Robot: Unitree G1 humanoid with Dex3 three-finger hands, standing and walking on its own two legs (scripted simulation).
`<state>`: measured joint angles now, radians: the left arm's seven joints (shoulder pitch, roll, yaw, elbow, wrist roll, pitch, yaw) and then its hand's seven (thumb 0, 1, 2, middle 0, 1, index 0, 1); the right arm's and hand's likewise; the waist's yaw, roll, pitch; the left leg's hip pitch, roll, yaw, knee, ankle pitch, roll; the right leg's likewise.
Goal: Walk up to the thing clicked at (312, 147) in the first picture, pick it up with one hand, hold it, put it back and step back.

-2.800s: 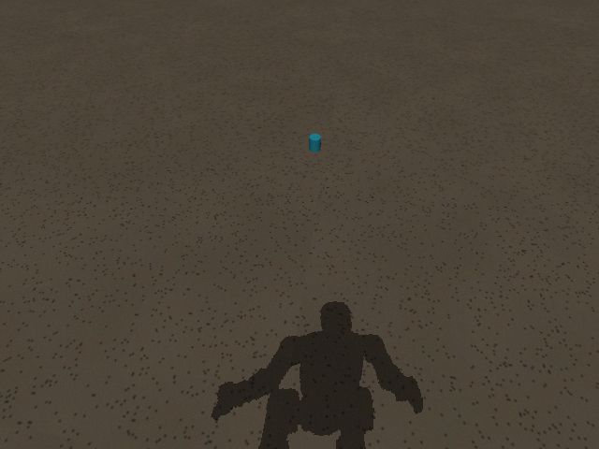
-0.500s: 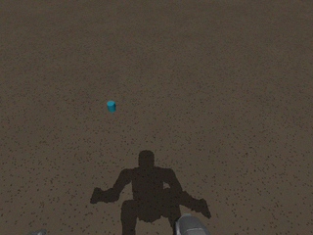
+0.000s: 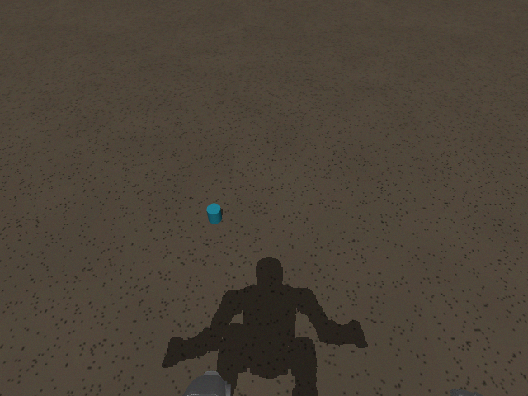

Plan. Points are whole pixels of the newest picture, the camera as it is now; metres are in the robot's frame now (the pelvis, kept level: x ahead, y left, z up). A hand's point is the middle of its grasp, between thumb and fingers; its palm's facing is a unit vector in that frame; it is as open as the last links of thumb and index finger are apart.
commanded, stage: walk up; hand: left
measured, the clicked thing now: (214, 213) +0.96 +0.25 -0.73
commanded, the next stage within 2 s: none
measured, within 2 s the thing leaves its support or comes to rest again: neither
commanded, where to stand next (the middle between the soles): +0.57 +0.02 m, yaw -1 degrees
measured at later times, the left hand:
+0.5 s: hand (121, 304) +0.29 +0.29 -0.13, palm faces -0.12 -0.92 -0.37, open 7.4 cm
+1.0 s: hand (130, 263) +0.39 +0.30 -0.15, palm faces -0.01 -0.93 -0.37, open 7.4 cm
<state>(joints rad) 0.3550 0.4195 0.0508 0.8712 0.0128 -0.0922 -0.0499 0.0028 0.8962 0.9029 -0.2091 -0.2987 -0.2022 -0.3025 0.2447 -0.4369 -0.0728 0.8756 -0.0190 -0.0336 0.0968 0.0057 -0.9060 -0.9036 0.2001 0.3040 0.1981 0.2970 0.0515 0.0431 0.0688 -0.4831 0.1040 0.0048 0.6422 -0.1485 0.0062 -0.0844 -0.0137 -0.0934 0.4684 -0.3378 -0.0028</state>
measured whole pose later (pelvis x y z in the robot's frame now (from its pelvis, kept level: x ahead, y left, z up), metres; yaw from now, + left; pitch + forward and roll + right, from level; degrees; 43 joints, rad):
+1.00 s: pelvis +0.36 +0.02 -0.01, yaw +0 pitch -2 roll -1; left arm 0.36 0.44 0.05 0.86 0.02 -0.06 -0.05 0.00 0.90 0.90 -0.21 -0.30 -0.20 -0.30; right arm 0.30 -0.44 -0.07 0.89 -0.03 -0.05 0.08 0.01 -0.91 -0.90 0.20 0.30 0.20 0.30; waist 0.03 0.01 0.05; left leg -0.37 0.08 0.04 0.59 -0.19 0.01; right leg -0.17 -0.06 -0.10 0.61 -0.39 0.00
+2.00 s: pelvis +0.50 +0.02 +0.00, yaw +0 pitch -3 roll +0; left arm 0.12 0.37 0.01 1.10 0.00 -0.01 -0.02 0.00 0.90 0.90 -0.21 -0.30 -0.20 -0.30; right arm 0.18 -0.38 0.00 1.10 -0.01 0.00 0.02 0.01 -0.90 -0.90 0.20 0.30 0.20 0.30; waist 0.02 -0.02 0.04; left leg -0.20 0.02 0.01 0.55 -0.30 -0.01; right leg -0.30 -0.05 -0.05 0.50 -0.15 0.01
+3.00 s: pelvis +0.52 +0.01 +0.01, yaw +1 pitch -3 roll +0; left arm 0.06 0.33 0.02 1.15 0.01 -0.01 -0.01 0.00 0.90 0.90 -0.21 -0.30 -0.20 -0.30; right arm 0.10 -0.36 0.00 1.15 0.00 0.01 0.02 0.01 -0.90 -0.90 0.20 0.30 0.20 0.30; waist 0.00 0.02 0.06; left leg -0.07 0.02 -0.01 0.34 -0.23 -0.02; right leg -0.18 -0.06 -0.08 0.35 -0.12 0.02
